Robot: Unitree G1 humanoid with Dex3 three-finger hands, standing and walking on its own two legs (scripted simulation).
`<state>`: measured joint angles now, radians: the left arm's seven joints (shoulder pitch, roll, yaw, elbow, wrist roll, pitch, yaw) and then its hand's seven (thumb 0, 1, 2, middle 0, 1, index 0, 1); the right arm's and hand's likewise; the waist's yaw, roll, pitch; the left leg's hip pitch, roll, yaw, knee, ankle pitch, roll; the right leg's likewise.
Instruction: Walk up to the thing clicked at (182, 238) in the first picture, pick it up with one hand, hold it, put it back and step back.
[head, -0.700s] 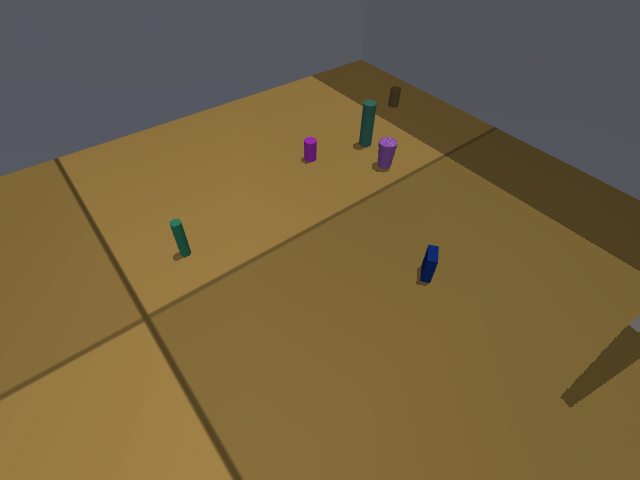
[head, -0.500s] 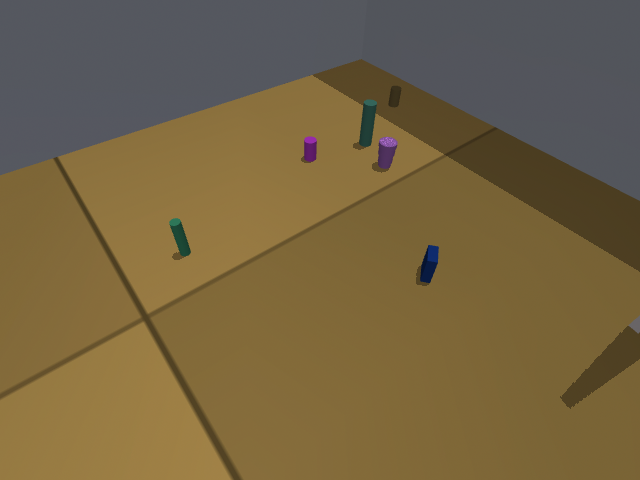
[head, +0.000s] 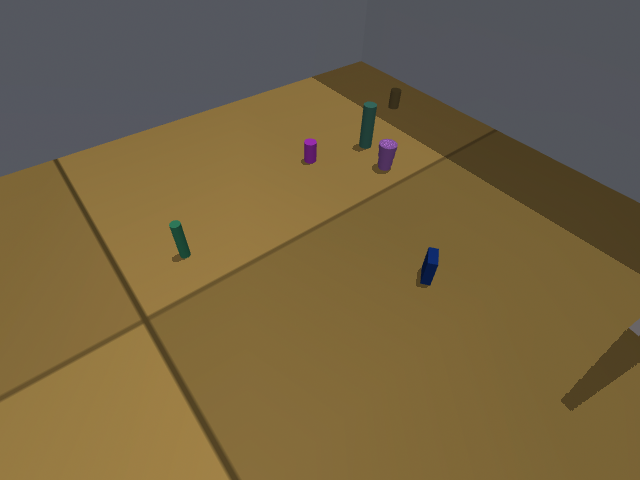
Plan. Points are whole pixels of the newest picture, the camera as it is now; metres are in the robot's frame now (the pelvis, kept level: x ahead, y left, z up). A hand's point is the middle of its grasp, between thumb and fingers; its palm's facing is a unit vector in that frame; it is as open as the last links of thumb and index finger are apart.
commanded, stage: stand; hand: left
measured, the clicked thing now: (180, 240) +1.12 +0.56 -0.69
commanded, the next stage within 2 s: walk up in 0.42 s
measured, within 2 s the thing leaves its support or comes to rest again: neither
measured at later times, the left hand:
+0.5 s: hand out of the picture +0.08 +0.26 -0.15, palm faces +0.02 -0.94 -0.34, open 7.3 cm
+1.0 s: hand out of the picture +0.18 +0.40 -0.16, palm faces +0.13 -0.93 -0.33, open 7.4 cm
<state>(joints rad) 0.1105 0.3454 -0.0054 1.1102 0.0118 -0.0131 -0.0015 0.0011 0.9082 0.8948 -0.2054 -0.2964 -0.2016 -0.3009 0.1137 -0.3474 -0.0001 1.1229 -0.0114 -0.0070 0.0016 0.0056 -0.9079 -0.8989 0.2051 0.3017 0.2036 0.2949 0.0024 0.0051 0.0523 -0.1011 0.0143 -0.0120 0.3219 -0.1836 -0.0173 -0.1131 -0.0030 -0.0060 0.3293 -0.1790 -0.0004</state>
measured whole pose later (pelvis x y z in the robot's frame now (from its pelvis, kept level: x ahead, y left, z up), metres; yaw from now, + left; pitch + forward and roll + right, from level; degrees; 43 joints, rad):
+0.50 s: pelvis +0.01 +0.00 +0.00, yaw +2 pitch -1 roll -1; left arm 0.15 0.35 0.04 1.06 0.03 -0.04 -0.03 0.00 0.91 0.89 -0.21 -0.30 -0.20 -0.30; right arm 0.18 -0.37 -0.04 1.07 -0.03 0.01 0.04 0.01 -0.91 -0.90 0.21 0.30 0.20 0.29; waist 0.00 0.02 0.03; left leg -0.21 0.01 -0.03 0.55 -0.38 0.03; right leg -0.14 -0.01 -0.04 0.40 -0.28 -0.03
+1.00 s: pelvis +0.15 +0.11 -0.01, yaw +11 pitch -3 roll +1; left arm 0.23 0.45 0.06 0.93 0.02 -0.03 -0.07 0.00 0.91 0.90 -0.20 -0.30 -0.20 -0.30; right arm 0.35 -0.38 -0.06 0.90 -0.01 -0.07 0.06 0.01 -0.91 -0.90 0.21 0.30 0.21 0.30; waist -0.02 -0.07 0.06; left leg -0.18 -0.01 0.05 0.49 -0.26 0.04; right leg -0.47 -0.11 -0.03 0.94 -0.33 -0.02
